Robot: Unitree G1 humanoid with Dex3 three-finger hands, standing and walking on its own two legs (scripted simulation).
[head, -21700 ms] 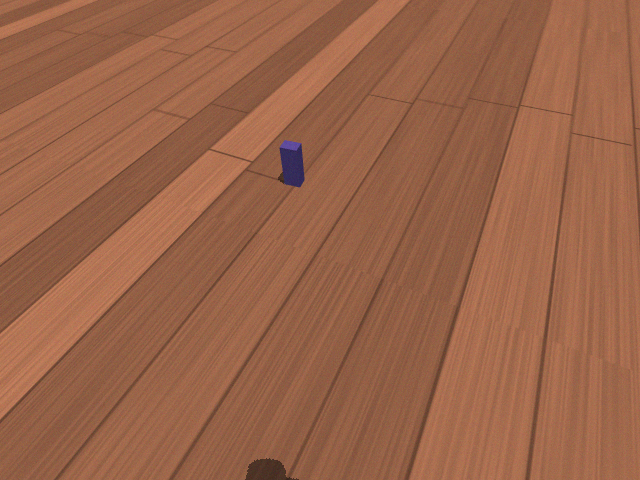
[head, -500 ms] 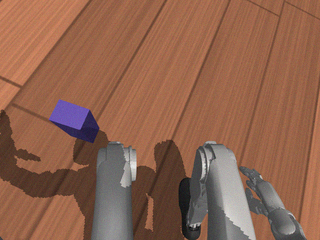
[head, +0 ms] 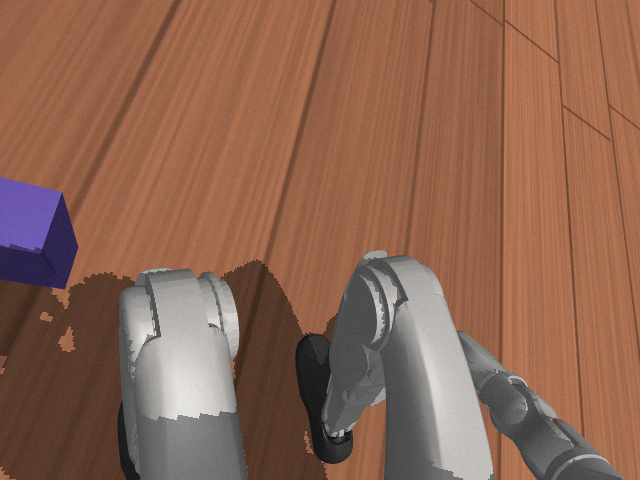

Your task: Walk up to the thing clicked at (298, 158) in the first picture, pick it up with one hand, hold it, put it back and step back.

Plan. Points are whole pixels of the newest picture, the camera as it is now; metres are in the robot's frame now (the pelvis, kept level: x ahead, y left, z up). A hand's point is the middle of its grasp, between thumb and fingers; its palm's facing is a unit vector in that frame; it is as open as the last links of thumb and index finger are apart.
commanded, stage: close in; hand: left
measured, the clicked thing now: (19, 241) +0.38 +0.30 -0.17
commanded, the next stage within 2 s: rest palm in 0.80 s
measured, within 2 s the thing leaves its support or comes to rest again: neither
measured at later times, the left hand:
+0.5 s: hand out of the picture +0.35 +0.32 -0.16, palm faces +0.34 -0.94 +0.08, open 17.8 cm
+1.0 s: hand (8, 256) +0.36 +0.30 -0.16, palm faces +0.39 -0.92 +0.03, open 17.7 cm
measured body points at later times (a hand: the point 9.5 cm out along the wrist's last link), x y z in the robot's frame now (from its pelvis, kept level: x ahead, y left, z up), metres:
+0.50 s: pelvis -0.01 +0.02 +0.00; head +0.17 +0.21 +0.36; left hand +0.33 +0.36 -0.16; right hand +0.18 -0.22 -0.02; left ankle +0.08 +0.12 -0.25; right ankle +0.14 -0.13 -0.25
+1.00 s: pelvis -0.01 +0.01 +0.00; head +0.19 +0.19 +0.35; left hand +0.33 +0.35 -0.16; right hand +0.20 -0.23 -0.04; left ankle +0.08 +0.12 -0.25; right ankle +0.14 -0.13 -0.25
